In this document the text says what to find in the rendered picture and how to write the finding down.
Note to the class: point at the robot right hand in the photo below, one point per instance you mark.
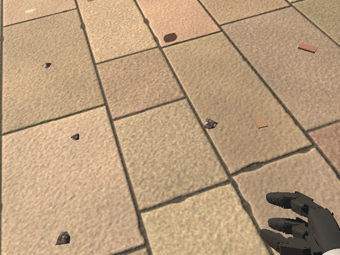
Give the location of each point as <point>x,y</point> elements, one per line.
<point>319,235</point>

